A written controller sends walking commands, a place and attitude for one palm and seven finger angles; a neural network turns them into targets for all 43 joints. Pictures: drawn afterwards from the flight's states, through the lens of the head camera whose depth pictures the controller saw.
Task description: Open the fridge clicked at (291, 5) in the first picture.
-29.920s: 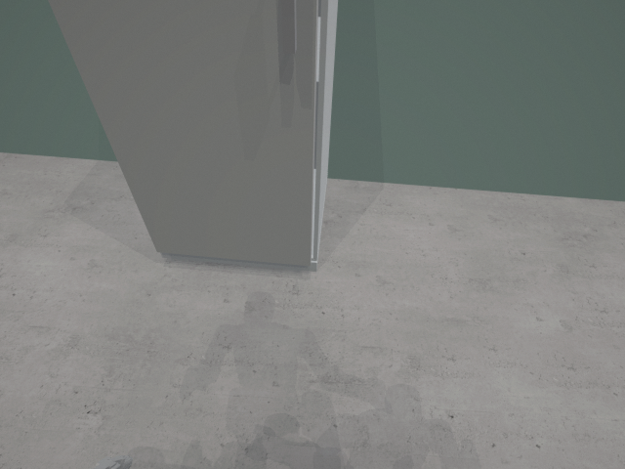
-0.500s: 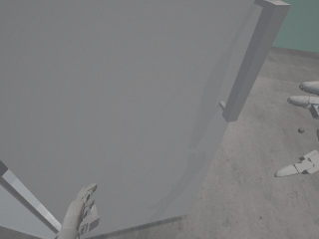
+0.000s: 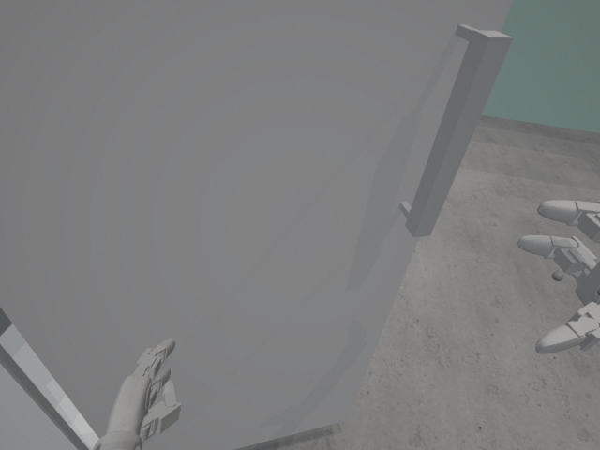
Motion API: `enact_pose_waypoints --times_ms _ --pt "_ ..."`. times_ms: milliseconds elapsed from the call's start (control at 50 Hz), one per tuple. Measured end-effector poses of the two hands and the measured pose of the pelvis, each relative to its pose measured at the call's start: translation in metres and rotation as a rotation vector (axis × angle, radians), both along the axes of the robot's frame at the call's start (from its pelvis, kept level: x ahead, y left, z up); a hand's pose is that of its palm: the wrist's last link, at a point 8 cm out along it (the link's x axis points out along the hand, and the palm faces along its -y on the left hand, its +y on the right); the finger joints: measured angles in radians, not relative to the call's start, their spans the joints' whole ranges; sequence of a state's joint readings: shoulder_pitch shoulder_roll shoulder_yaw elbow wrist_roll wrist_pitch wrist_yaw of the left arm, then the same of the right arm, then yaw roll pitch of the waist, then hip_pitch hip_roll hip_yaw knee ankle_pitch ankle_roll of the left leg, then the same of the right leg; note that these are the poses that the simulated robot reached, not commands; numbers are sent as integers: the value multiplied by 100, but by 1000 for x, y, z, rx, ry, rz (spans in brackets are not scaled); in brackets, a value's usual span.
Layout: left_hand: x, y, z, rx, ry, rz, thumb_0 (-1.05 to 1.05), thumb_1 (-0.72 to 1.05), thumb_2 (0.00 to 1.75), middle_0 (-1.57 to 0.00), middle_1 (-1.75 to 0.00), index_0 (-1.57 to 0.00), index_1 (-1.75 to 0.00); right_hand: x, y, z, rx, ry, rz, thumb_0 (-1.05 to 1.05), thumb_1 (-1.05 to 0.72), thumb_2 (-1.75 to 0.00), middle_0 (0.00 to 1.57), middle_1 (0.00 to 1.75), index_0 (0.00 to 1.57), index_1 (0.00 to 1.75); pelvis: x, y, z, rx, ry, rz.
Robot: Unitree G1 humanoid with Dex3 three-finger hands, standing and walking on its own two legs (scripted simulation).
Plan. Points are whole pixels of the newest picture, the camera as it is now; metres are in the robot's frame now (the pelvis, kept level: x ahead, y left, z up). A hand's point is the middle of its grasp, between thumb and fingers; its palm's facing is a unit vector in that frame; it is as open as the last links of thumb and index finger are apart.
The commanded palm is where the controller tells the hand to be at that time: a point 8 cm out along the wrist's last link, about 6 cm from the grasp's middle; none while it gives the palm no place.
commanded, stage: draw the hand back to the body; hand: right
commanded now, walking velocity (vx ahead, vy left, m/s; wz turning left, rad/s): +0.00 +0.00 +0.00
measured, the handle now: (438, 142) +0.40 -0.16 +0.28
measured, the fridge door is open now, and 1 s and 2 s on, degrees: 64 64 64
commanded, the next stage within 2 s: step back with the hand held close in 1.22 s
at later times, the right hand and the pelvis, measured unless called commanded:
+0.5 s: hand (574, 317) +0.21 -0.27 +0.19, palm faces +0.50 +0.81 -0.32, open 12.3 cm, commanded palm +0.15 -0.30 +0.20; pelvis +0.00 -0.01 +0.00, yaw +0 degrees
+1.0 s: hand (571, 344) +0.19 -0.27 +0.16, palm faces +0.50 +0.78 -0.39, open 7.8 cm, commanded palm +0.14 -0.30 +0.18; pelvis +0.01 +0.00 +0.00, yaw +0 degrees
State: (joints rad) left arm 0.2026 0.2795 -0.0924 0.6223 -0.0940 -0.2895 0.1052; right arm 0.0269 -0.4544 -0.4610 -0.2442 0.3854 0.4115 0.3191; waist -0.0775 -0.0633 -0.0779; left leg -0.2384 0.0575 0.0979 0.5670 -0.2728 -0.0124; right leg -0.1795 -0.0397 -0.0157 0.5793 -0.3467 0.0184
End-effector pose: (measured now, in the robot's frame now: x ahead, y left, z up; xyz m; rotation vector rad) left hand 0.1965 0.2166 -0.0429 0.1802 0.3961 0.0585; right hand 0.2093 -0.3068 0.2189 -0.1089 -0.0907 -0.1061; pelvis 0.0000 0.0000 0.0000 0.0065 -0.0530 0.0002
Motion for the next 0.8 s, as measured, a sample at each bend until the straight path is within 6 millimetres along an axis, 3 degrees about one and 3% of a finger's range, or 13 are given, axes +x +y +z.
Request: enact_pose_waypoints --times_ms 160,220,360,520,800 --pt "4 -4 9 16 -37 -17 2 90 90 -20 -30 -21 -30 -14 0 -13 0 13 -14 -1 52 -21 26 113 25 113 -1 -3 -1 2 -11 0" --pt "0 -8 8 35 -26 -46 2 90 90 -20 -30 -20 -30 -24 0 -8 -163 -72 -166 -1 47 -24 26 110 25 110 -2 -4 -1 9 0 0" --pt "-23 -14 -16 42 130 -58 1 90 90 -20 -30 -21 -30 -50 2 -16 -265 -204 -345 -1 27 -34 25 98 24 98 -4 -7 0 7 7 -1" --pt "-41 -17 -37 22 242 -23 2 90 90 -20 -30 -21 -30 -46 -1 -23 -307 -179 -372 0 0 -47 24 82 23 82 -2 -10 2 -3 0 1" --pt "-22 3 -23 37 193 28 2 90 90 -20 -30 -21 -30 -53 0 -36 -346 -88 -366 1 -51 -71 23 52 22 52 7 -6 4 -1 -4 11"
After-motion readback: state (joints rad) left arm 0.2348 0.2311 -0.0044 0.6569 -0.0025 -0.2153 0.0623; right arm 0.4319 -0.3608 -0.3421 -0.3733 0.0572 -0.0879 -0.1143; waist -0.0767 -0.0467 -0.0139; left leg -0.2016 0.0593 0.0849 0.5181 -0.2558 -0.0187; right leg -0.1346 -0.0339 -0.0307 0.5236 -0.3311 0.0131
